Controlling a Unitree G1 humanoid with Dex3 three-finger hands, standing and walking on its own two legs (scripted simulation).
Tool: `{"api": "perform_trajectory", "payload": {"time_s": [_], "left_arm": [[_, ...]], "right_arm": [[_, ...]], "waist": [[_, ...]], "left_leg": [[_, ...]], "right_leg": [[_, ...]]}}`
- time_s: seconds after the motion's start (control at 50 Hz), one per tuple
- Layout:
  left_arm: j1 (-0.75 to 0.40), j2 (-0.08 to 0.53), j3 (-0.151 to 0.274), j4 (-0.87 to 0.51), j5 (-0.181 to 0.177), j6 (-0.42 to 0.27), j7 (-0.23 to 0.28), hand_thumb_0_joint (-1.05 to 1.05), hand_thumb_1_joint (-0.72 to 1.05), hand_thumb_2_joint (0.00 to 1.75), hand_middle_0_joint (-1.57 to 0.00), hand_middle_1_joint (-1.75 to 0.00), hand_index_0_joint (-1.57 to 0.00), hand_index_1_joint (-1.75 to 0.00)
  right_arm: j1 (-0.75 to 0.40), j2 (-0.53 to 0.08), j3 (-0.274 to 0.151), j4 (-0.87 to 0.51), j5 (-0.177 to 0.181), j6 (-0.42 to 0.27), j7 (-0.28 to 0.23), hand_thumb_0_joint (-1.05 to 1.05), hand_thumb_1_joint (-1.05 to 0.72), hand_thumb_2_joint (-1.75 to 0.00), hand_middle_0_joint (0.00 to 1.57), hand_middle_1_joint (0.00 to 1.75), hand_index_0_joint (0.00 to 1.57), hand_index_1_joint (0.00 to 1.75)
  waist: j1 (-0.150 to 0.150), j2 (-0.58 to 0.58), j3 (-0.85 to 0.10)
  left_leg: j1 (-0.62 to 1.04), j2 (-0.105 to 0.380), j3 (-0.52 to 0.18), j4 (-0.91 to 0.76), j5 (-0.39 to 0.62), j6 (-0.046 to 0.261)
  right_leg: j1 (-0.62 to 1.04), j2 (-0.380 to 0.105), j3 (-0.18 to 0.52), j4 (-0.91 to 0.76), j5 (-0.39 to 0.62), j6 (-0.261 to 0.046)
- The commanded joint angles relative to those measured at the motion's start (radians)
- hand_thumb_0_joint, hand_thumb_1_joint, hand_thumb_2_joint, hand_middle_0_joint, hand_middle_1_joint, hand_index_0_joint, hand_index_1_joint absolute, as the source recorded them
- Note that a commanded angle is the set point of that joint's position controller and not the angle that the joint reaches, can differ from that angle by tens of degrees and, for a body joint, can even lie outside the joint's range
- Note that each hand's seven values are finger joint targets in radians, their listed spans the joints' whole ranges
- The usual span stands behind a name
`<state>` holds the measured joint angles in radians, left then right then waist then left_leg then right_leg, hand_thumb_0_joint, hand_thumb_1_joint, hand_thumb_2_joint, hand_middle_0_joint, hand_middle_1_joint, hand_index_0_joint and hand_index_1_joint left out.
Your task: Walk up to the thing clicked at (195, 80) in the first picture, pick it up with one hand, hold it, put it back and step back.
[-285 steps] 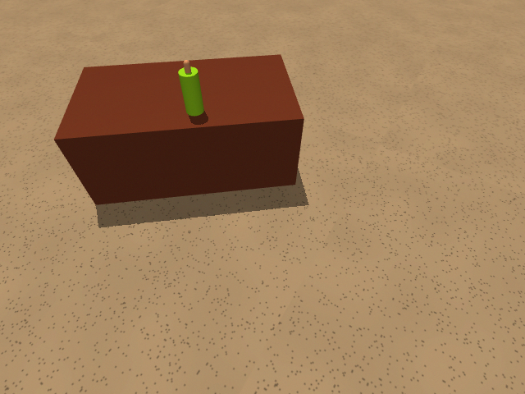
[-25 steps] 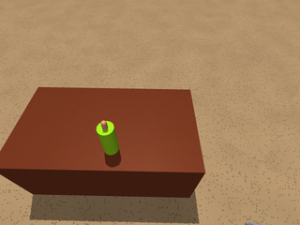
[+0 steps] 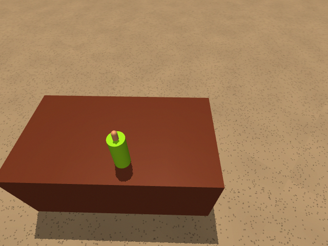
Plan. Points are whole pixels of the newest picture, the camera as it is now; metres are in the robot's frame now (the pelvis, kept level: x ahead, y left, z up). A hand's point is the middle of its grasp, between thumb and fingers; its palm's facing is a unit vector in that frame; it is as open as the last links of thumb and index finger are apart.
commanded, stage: stand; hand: left
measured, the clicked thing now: (118, 147) +0.52 +0.20 -0.25
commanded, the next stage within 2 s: go down in 1.88 s
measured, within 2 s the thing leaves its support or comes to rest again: neither
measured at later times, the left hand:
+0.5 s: hand out of the picture +0.09 +0.25 -0.16, palm faces -0.03 -0.94 -0.34, open 7.3 cm
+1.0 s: hand out of the picture +0.09 +0.26 -0.16, palm faces -0.02 -0.94 -0.34, open 7.3 cm
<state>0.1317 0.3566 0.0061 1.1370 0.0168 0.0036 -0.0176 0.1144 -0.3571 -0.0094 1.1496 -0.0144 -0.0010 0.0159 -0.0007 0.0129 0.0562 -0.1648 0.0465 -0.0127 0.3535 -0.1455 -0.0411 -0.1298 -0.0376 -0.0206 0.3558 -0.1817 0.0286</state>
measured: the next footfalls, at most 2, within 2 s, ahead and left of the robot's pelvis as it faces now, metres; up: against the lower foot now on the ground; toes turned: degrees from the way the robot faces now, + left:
none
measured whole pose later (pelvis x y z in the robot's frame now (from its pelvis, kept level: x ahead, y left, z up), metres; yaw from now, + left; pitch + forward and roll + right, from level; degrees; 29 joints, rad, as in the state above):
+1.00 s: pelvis +0.02 +0.00 +0.00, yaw +0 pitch -2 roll +0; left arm 0.11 0.36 0.01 1.13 0.02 0.00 -0.01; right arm 0.09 -0.35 0.00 1.12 -0.01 0.00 0.01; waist 0.00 0.00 0.06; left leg -0.14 0.04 -0.02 0.35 -0.17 -0.04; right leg -0.09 -0.04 -0.03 0.33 -0.20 0.03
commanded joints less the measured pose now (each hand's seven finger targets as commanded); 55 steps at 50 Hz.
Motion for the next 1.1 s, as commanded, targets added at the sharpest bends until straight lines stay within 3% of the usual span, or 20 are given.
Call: {"api": "perform_trajectory", "payload": {"time_s": [0.0, 0.06, 0.2, 0.32, 0.54, 0.64, 0.8, 0.92, 0.98, 1.08], "left_arm": [[-0.050, 0.225, 0.042, -0.066, -0.005, -0.027, 0.017, 0.00, 0.90, 0.90, -0.20, -0.30, -0.20, -0.30], [-0.046, 0.225, 0.042, -0.065, -0.007, -0.031, 0.019, 0.00, 0.90, 0.90, -0.20, -0.30, -0.20, -0.30], [-0.043, 0.224, 0.040, -0.063, -0.007, -0.030, 0.018, 0.00, 0.90, 0.90, -0.20, -0.30, -0.20, -0.30], [-0.048, 0.225, 0.042, -0.064, -0.009, -0.031, 0.020, 0.00, 0.90, 0.90, -0.20, -0.30, -0.20, -0.30], [-0.050, 0.216, 0.041, -0.061, -0.007, -0.029, 0.020, 0.00, 0.90, 0.90, -0.20, -0.30, -0.20, -0.30], [-0.059, 0.218, 0.042, -0.061, -0.008, -0.028, 0.022, 0.00, 0.90, 0.90, -0.20, -0.30, -0.20, -0.30], [-0.051, 0.217, 0.043, -0.065, -0.008, -0.032, 0.024, 0.00, 0.90, 0.90, -0.20, -0.30, -0.20, -0.30], [-0.052, 0.216, 0.042, -0.061, -0.006, -0.028, 0.022, 0.00, 0.90, 0.90, -0.20, -0.30, -0.20, -0.30], [-0.046, 0.220, 0.045, -0.064, -0.003, -0.028, 0.021, 0.00, 0.90, 0.90, -0.20, -0.30, -0.20, -0.30], [-0.044, 0.215, 0.043, -0.067, -0.004, -0.031, 0.021, 0.00, 0.90, 0.90, -0.20, -0.30, -0.20, -0.30]], "right_arm": [[-0.049, -0.217, -0.036, -0.069, 0.004, -0.020, -0.013, 0.00, -0.90, -0.90, 0.20, 0.30, 0.20, 0.30], [-0.039, -0.209, -0.031, -0.070, 0.005, -0.022, -0.014, 0.00, -0.90, -0.90, 0.20, 0.30, 0.20, 0.30], [-0.040, -0.214, -0.027, -0.069, 0.008, -0.021, -0.014, 0.00, -0.90, -0.90, 0.20, 0.30, 0.20, 0.30], [-0.040, -0.216, -0.027, -0.070, 0.007, -0.023, -0.017, 0.00, -0.90, -0.90, 0.20, 0.30, 0.20, 0.30], [-0.047, -0.214, -0.025, -0.076, 0.007, -0.027, -0.022, 0.00, -0.90, -0.90, 0.20, 0.30, 0.20, 0.30], [-0.051, -0.212, -0.026, -0.079, 0.007, -0.024, -0.022, 0.00, -0.90, -0.90, 0.20, 0.30, 0.20, 0.30], [-0.057, -0.213, -0.027, -0.084, 0.009, -0.025, -0.022, 0.00, -0.90, -0.90, 0.20, 0.30, 0.20, 0.30], [-0.054, -0.214, -0.027, -0.082, 0.007, -0.018, -0.020, 0.00, -0.90, -0.90, 0.20, 0.30, 0.20, 0.30], [-0.050, -0.215, -0.029, -0.082, 0.007, -0.018, -0.019, 0.00, -0.90, -0.90, 0.20, 0.30, 0.20, 0.30], [-0.053, -0.212, -0.028, -0.085, 0.006, -0.024, -0.020, 0.00, -0.90, -0.90, 0.20, 0.30, 0.20, 0.30]], "waist": [[-0.003, -0.021, -0.052], [-0.006, -0.025, -0.078], [-0.003, -0.017, -0.059], [-0.001, -0.006, -0.090], [0.002, 0.000, -0.110], [0.000, -0.017, -0.087], [0.001, -0.013, -0.108], [-0.003, -0.001, -0.053], [-0.001, -0.005, -0.064], [0.001, -0.003, -0.097]], "left_leg": [[0.008, 0.076, -0.079, -0.069, -0.063, 0.054], [0.019, 0.076, -0.072, -0.052, 0.013, 0.056], [0.013, 0.075, -0.077, -0.064, -0.011, 0.048], [0.031, 0.082, -0.072, -0.047, 0.091, 0.048], [0.054, 0.092, -0.066, -0.039, 0.178, 0.051], [0.052, 0.087, -0.066, -0.044, 0.146, 0.047], [0.078, 0.091, -0.065, -0.033, 0.209, 0.050], [0.027, 0.079, -0.064, -0.061, 0.054, 0.050], [0.029, 0.078, -0.066, -0.065, 0.034, 0.052], [0.046, 0.082, -0.067, -0.049, 0.115, 0.056]], "right_leg": [[-0.035, -0.097, 0.086, -0.096, -0.073, -0.046], [-0.009, -0.103, 0.088, -0.091, 0.015, -0.045], [-0.016, -0.097, 0.076, -0.088, -0.012, -0.041], [0.019, -0.099, 0.072, -0.072, 0.079, -0.042], [0.056, -0.106, 0.063, -0.061, 0.161, -0.037], [0.038, -0.102, 0.060, -0.073, 0.121, -0.037], [0.051, -0.104, 0.052, -0.067, 0.184, -0.034], [0.024, -0.100, 0.058, -0.098, 0.047, -0.035], [0.022, -0.100, 0.059, -0.098, 0.033, -0.039], [0.046, -0.107, 0.061, -0.084, 0.107, -0.041]]}}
